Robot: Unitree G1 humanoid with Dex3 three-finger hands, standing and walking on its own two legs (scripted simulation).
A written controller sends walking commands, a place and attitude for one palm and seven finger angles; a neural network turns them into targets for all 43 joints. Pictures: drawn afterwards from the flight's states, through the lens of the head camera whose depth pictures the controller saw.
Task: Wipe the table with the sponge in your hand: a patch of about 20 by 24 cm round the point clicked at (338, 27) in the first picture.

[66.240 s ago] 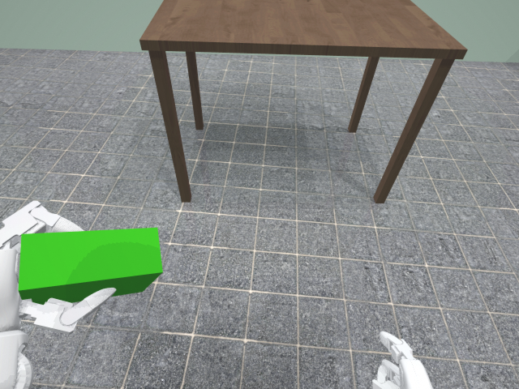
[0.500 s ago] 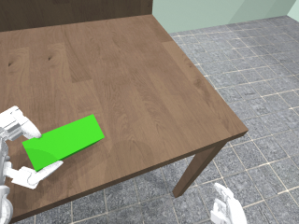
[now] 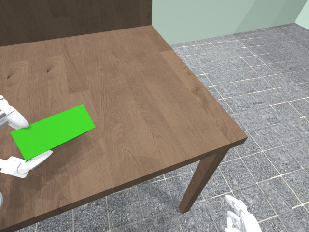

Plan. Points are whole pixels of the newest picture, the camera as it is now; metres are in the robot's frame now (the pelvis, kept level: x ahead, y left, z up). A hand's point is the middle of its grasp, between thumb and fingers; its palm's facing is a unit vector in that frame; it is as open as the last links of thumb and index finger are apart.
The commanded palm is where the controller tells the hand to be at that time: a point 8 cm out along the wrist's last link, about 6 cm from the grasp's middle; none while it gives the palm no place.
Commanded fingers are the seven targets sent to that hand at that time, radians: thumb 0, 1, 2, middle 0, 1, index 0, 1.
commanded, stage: look again from close up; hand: left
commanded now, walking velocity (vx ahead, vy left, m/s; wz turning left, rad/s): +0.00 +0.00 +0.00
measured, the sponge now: (64, 128) +0.29 +0.23 +0.15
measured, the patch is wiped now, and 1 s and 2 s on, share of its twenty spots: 0.70 0.70 0.70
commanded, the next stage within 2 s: come to a stop and stand still in 0.04 s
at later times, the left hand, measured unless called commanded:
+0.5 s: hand (36, 163) +0.20 +0.23 +0.16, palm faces +0.34 -0.87 -0.34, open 9.1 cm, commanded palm +0.14 +0.29 +0.18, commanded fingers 0.00 0.10 1.30 -1.20 -1.60 -1.20 -1.60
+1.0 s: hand (9, 154) +0.21 +0.29 +0.16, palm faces +0.38 -0.85 -0.35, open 9.1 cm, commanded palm +0.15 +0.32 +0.18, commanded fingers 0.00 0.10 1.30 -1.20 -1.60 -1.20 -1.60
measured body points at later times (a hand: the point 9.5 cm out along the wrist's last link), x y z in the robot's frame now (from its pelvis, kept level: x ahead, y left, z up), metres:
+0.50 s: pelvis -0.02 +0.01 +0.00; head -0.01 +0.01 +0.45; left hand +0.17 +0.28 +0.18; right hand +0.16 -0.21 -0.07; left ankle -0.01 +0.10 -0.74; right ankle +0.00 -0.10 -0.74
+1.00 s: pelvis -0.01 +0.04 +0.00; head +0.01 +0.07 +0.45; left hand +0.18 +0.34 +0.18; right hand +0.18 -0.17 -0.06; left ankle -0.01 +0.10 -0.74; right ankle +0.00 -0.10 -0.74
